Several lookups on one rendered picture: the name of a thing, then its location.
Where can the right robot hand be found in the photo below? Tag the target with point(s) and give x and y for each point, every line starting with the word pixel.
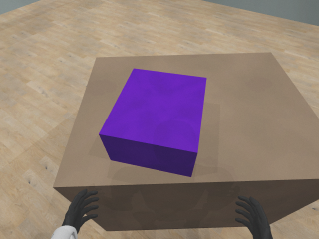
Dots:
pixel 258 225

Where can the pedestal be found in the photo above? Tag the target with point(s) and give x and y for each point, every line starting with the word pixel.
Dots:
pixel 258 138

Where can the carton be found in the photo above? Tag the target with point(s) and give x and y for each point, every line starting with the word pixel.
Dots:
pixel 155 122

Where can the robot left forearm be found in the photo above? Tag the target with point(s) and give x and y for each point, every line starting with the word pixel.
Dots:
pixel 65 232

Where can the left robot hand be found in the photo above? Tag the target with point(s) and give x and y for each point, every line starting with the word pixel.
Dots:
pixel 75 214

